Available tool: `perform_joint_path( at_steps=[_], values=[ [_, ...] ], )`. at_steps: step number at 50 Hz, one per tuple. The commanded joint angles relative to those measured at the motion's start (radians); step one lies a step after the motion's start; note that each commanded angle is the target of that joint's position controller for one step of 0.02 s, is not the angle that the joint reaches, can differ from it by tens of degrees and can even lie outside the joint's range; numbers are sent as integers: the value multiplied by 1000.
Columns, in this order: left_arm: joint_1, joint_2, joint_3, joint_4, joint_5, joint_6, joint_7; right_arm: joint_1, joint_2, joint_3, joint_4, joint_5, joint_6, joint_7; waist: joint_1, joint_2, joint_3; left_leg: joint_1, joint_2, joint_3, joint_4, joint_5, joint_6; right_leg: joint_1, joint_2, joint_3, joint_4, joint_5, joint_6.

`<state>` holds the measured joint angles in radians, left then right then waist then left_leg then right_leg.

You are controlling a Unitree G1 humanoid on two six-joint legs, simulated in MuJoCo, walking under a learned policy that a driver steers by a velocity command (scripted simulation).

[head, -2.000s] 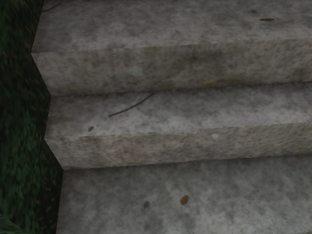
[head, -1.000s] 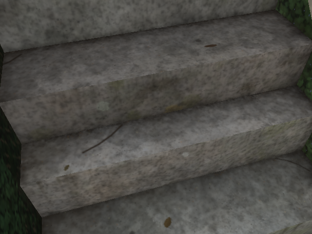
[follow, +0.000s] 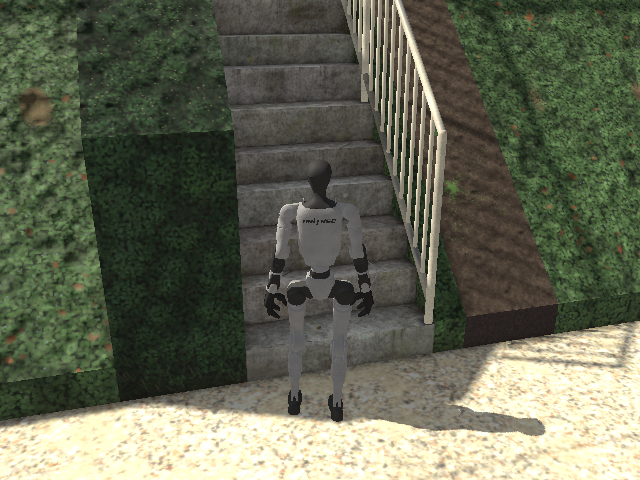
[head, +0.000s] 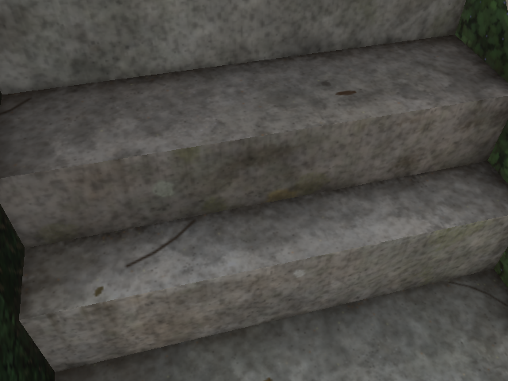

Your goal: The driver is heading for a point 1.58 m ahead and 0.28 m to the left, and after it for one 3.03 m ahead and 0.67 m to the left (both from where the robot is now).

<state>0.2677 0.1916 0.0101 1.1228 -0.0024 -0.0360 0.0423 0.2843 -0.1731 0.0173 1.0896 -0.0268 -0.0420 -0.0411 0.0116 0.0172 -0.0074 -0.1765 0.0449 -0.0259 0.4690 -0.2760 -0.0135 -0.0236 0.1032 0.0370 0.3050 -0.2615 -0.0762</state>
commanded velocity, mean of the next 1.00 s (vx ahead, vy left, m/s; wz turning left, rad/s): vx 0.45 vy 0.00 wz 0.00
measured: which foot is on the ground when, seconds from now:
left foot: down 0.00-1.00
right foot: down 0.00-0.18, up 0.20-0.30, down 0.32-1.00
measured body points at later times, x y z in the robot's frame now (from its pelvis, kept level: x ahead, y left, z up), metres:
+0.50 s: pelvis +0.07 +0.01 +0.00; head +0.07 +0.01 +0.45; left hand +0.18 +0.24 -0.14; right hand +0.13 -0.22 -0.14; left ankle -0.01 +0.13 -0.74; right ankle +0.04 -0.08 -0.74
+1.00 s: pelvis +0.04 +0.02 +0.01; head +0.04 +0.02 +0.46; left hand +0.18 +0.26 -0.12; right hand +0.18 -0.22 -0.11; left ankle -0.01 +0.13 -0.74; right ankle +0.04 -0.08 -0.74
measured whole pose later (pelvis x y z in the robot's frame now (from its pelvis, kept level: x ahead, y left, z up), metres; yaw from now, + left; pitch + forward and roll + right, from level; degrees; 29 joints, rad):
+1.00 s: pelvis +0.04 +0.02 +0.01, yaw +0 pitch +0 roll -1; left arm 0.07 0.23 -0.04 1.02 0.00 -0.07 0.01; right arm 0.09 -0.22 0.05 0.99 -0.01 -0.07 -0.03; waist 0.01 0.00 -0.01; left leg 0.01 0.00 0.00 0.19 -0.19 0.00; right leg -0.08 0.04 0.00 0.20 -0.11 -0.03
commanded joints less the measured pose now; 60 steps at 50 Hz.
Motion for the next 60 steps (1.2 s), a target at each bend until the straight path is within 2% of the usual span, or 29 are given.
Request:
perform_joint_path(
  at_steps=[1, 3, 4, 6, 7, 8, 9, 10, 11, 12, 13, 14, 15, 16, 17, 18, 19, 20, 22, 23, 25, 28, 36, 37, 42, 44, 52, 60],
  values=[
    [4, 124, 24, -43, -1, -16, 0, -23, -58, -6, -64, -3, -31, 3, -2, -51, 126, -119, -13, 28, 1, 0, 50, -27, -212, 192, -61, 149, -124],
    [0, 121, 27, -51, -3, -29, -1, -3, -69, -11, -66, 2, -44, 0, -8, -17, 101, -75, -9, 15, -10, 98, 65, -3, -181, 135, 29, 392, -110],
    [32, 121, 28, -51, -2, -32, -7, 20, -77, -14, -68, 3, -49, -5, -8, 2, 64, -40, -2, 11, -14, 193, 69, -2, -169, 115, 68, 496, -93],
    [5, 109, 25, -73, -3, -36, -10, 39, -99, -23, -69, 8, -49, -12, -16, 40, 29, 57, 20, -15, 0, 450, 85, -39, -143, 64, 162, 656, -59],
    [-3, 111, 24, -83, -8, -37, -10, 67, -113, -30, -67, 9, -48, -14, -30, 57, -18, 133, 39, -34, -5, 544, 99, -77, -132, 50, 224, 639, -45],
    [-16, 106, 23, -93, -10, -37, -11, 104, -123, -36, -59, 7, -45, -16, -46, 86, -45, 211, 74, -74, -24, 625, 123, -146, -114, 36, 295, 530, -34],
    [-26, 85, 18, -100, -9, -34, -12, 138, -131, -39, -50, 1, -40, -17, -60, 135, -48, 270, 143, -147, -72, 727, 168, -233, -81, 10, 381, 311, -20],
    [-37, 45, 8, -102, -2, -28, -11, 137, -113, -31, -47, -4, -39, -19, -61, 170, -24, 269, 238, -228, -132, 835, 232, -294, -49, -17, 444, -39, -6],
    [-48, 24, 2, -117, 8, -24, -9, 95, -114, -27, -54, -12, -41, -14, -29, 154, 29, 229, 282, -246, -173, 812, 250, -331, -73, -22, 408, -300, -7],
    [-57, 24, -1, -125, 16, -26, -10, 53, -136, -34, -67, -16, -37, -7, -10, 116, 72, 201, 253, -209, -183, 735, 238, -324, -87, -33, 311, -327, -10],
    [-65, 17, -4, -127, 16, -31, -13, 4, -143, -37, -82, -10, -33, -3, 7, 102, 85, 163, 205, -161, -178, 660, 209, -267, -75, -58, 192, -245, -11],
    [-53, 12, -5, -121, 13, -36, -16, -44, -142, -38, -99, 5, -30, -3, 28, 97, 77, 115, 156, -114, -165, 605, 173, -172, -59, -79, 67, -55, -9],
    [-53, 8, -8, -125, 9, -39, -17, -86, -124, -32, -114, 22, -31, -3, 41, 94, 41, 71, 127, -89, -150, 619, 138, -65, -66, -49, -5, 125, -6],
    [-27, 43, -1, -119, 12, -43, -17, -89, -130, -34, -122, 33, -38, -1, 40, 53, -3, 41, 92, -54, -115, 580, 111, 22, -102, -14, 1, 248, -3],
    [-2, 89, 5, -123, 10, -48, -17, -95, -124, -32, -135, 36, -40, 0, 44, -12, -46, 9, 51, -22, -77, 417, 83, 67, -165, 43, 25, 432, -4],
    [-31, 122, 8, -124, 12, -43, -18, -29, -59, -9, -126, 31, -36, -1, -5, -171, -43, 20, 19, 13, -95, 161, 63, 40, -222, 107, 27, 481, -33],
    [-98, 104, 5, -145, 13, -38, -21, -16, -54, -2, -115, 24, -29, -8, -26, -171, -4, 17, 19, 16, -115, 89, 59, 28, -234, 126, 20, 471, -46],
    [-132, 107, 13, -158, 4, -36, -20, -30, -72, -4, -111, 18, -28, -9, -16, -116, 35, -15, 6, 12, -106, 101, 60, 48, -212, 104, 46, 475, -52],
    [-132, 94, 4, -171, 5, -44, -15, -42, -100, -8, -117, 16, -29, -4, -8, -59, 19, 26, 26, -2, -107, 285, 51, 40, -206, 80, 57, 663, -47],
    [-123, 95, 3, -166, 6, -48, -14, -41, -96, -6, -117, 20, -30, -2, -7, -38, -8, 55, 38, -8, -108, 368, 45, 51, -204, 67, 64, 736, -38],
    [-124, 98, 0, -164, 6, -50, -13, -59, -96, -3, -126, 27, -27, -1, -6, -18, -57, 94, 50, -13, -114, 433, 36, 75, -206, 62, 64, 770, -23],
    [-158, 102, -6, -171, 3, -46, -13, -97, -99, 2, -138, 29, -24, -2, -9, -1, -73, 123, 61, -22, -146, 449, 30, 72, -208, 63, 41, 730, -10],
    [-224, 107, -23, -172, 4, -44, -18, -180, -124, 6, -151, 22, -27, 6, -10, 1, -58, 154, 82, -40, -239, 401, 22, 39, -212, 69, -41, 564, 17],
    [-231, 112, -22, -169, 2, -44, -16, -191, -130, 6, -151, 26, -30, 5, -8, 10, -60, 151, 80, -42, -246, 371, 20, 42, -210, 73, -50, 522, 17],
    [-254, 117, -28, -159, 4, -47, -21, -227, -141, 9, -149, 21, -37, 12, -7, -8, -40, 138, 83, -50, -279, 307, 21, 23, -212, 75, -83, 440, 23],
    [-259, 122, -30, -161, -1, -47, -30, -233, -146, 13, -151, 13, -38, 8, -11, -14, -43, 141, 83, -51, -290, 304, 13, 15, -210, 80, -91, 424, 28],
    [-251, 144, -33, -145, -1, -49, -33, -248, -164, 20, -146, 16, -48, 14, -7, -8, -42, 132, 79, -59, -315, 246, 13, -3, -206, 81, -114, 322, 38],
    [-253, 151, -36, -137, -2, -52, -37, -247, -174, 26, -141, 15, -52, 18, -8, -8, -39, 129, 77, -60, -318, 239, 15, -16, -208, 83, -115, 310, 41]
  ],
)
